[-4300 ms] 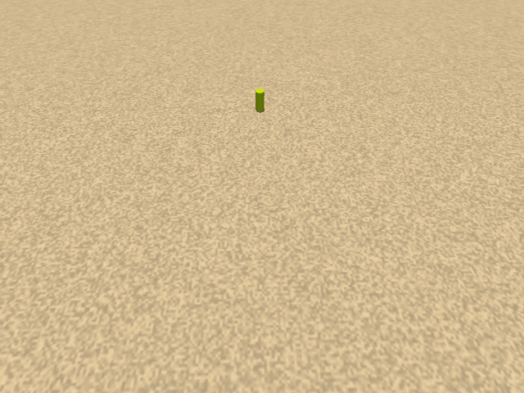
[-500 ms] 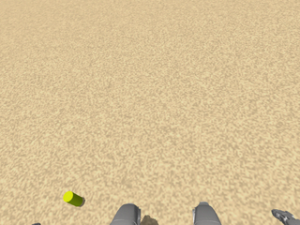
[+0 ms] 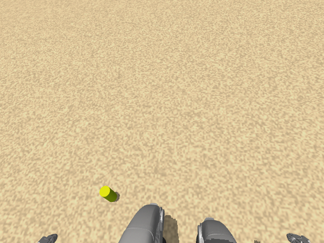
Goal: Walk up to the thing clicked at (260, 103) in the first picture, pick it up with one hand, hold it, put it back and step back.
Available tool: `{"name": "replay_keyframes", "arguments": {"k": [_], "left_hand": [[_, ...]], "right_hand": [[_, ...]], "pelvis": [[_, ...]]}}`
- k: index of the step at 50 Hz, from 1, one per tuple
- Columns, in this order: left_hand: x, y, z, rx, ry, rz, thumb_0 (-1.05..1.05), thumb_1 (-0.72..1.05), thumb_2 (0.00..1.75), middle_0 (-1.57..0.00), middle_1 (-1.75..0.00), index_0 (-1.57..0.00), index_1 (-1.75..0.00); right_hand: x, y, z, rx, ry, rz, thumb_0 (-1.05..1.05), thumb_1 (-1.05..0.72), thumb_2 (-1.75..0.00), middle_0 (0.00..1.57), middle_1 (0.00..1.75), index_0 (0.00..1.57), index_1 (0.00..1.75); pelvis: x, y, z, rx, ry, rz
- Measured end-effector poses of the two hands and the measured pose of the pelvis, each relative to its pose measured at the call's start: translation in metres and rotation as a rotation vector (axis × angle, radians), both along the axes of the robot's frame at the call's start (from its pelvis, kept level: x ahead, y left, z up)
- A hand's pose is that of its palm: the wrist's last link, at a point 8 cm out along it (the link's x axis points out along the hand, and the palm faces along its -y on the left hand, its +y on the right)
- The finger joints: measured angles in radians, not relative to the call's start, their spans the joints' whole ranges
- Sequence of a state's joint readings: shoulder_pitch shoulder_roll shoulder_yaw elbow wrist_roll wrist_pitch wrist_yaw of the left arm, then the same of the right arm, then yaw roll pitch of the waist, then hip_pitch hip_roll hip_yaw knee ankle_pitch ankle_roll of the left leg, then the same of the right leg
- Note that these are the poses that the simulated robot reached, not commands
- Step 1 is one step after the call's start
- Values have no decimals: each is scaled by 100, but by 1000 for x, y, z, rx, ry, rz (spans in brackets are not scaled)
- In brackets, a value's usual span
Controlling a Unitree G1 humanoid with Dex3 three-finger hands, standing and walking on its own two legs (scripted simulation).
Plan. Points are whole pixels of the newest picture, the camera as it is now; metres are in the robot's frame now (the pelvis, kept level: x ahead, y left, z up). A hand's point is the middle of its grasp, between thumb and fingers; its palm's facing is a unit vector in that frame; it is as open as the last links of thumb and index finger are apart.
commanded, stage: walk up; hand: left
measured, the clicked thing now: (108, 194) +0.37 +0.38 -0.66
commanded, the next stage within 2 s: none
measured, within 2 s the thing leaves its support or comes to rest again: neither
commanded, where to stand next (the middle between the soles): -0.06 +0.20 m, yaw -9 degrees
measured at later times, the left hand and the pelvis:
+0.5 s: hand out of the picture -0.05 +0.50 -0.13, palm faces -0.14 -0.87 -0.48, open 7.4 cm; pelvis -0.15 +0.21 +0.00, yaw -7 degrees
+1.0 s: hand out of the picture -0.01 +0.56 -0.14, palm faces -0.23 -0.91 -0.34, open 7.4 cm; pelvis -0.14 +0.29 +0.02, yaw -13 degrees
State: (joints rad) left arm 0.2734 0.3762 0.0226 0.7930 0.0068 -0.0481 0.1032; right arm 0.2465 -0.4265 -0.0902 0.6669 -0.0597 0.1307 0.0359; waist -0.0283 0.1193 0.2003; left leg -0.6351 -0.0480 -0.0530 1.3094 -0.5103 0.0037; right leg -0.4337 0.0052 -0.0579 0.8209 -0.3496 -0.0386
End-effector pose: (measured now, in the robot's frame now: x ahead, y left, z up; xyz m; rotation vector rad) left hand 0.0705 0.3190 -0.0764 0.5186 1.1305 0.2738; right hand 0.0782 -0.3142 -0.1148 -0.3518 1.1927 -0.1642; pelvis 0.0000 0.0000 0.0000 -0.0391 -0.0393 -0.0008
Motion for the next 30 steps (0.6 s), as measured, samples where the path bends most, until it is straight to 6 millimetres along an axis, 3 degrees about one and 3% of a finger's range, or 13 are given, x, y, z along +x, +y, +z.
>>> {"name": "replay_keyframes", "arguments": {"k": [5, 10, 13, 15, 18, 22, 30], "left_hand": [[-17, 53, 7, 31, -35, -22, 1, 90, 90, -21, -31, -21, -31], [-32, 129, 0, 68, -71, -58, 1, 90, 90, -21, -31, -21, -31], [-47, 176, -10, 89, -72, -27, 1, 90, 90, -21, -30, -21, -31], [-57, 196, -12, 89, -52, 1, 1, 90, 90, -21, -30, -21, -31], [-74, 213, -11, 60, -34, 13, 1, 91, 90, -20, -30, -21, -30], [-103, 220, -11, 1, 27, -19, 1, 91, 90, -20, -30, -20, -30], [-151, 215, -13, -119, 108, -93, 1, 91, 90, -20, -30, -21, -30]], "right_hand": [[-13, 37, 3, -1, -59, 2, 0, -91, -90, 21, 30, 21, 30], [-36, 78, 2, -53, -91, 1, 0, -91, -90, 21, 30, 20, 30], [-63, 111, 1, -77, -91, -5, 0, -91, -90, 21, 30, 20, 30], [-87, 134, 5, -68, -76, -29, 0, -91, -90, 21, 30, 20, 30], [-119, 167, 12, -47, -44, -57, 0, -91, -90, 21, 30, 20, 30], [-151, 199, 15, -16, -38, -81, 0, -90, -90, 21, 30, 21, 30], [-212, 229, 17, -10, -43, -149, 0, -90, -90, 21, 30, 21, 30]], "pelvis": [[-29, 47, -3, 29, 2, -7], [-62, 107, -20, 28, 16, -11], [-84, 141, -27, 43, -13, -40], [-95, 156, -21, 11, -15, -38], [-112, 173, -10, 4, -6, -45], [-133, 197, 0, 13, 6, -77], [-161, 227, 11, 3, 7, -162]]}}
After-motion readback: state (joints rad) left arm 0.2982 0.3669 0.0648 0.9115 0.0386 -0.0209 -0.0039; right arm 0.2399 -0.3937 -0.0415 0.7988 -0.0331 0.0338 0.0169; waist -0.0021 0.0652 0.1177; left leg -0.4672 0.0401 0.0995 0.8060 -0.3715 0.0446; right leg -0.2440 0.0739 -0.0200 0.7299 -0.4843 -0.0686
